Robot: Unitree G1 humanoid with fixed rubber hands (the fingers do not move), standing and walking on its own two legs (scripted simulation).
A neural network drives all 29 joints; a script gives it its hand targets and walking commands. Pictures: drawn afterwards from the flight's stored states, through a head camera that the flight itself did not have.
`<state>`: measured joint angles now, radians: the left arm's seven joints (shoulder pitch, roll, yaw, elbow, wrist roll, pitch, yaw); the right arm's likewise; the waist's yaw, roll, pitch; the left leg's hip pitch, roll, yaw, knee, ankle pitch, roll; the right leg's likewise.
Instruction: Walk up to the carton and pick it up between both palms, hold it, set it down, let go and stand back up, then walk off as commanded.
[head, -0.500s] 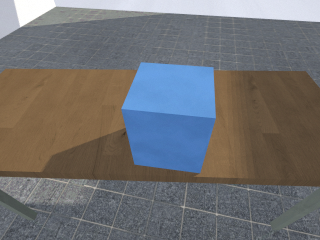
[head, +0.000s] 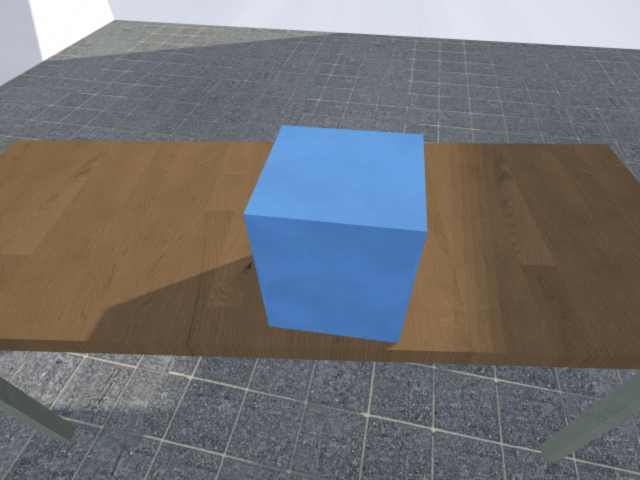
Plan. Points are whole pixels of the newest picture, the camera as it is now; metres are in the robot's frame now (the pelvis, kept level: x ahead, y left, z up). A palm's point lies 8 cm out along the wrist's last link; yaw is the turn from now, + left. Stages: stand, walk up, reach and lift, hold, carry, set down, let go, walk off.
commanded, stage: stand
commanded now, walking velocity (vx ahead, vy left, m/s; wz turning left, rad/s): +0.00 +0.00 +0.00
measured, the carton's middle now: (341, 236) +0.47 -0.04 +0.05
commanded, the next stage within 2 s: walk off in 0.46 s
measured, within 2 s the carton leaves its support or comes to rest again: neither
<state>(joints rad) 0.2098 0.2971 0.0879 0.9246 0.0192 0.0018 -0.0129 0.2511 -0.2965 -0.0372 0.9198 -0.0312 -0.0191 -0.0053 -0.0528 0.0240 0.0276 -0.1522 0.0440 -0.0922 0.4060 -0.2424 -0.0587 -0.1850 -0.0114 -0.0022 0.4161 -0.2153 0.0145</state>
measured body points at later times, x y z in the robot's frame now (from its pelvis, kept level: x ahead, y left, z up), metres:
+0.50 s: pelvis -0.01 +0.00 +0.00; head +0.00 -0.01 +0.45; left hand +0.09 +0.29 -0.12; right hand +0.04 -0.28 -0.14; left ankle -0.01 +0.16 -0.74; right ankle +0.01 -0.13 -0.74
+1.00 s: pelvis -0.06 +0.03 -0.02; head -0.05 +0.04 +0.43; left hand +0.06 +0.32 -0.14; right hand -0.03 -0.28 -0.14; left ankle -0.03 +0.15 -0.74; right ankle -0.05 -0.11 -0.69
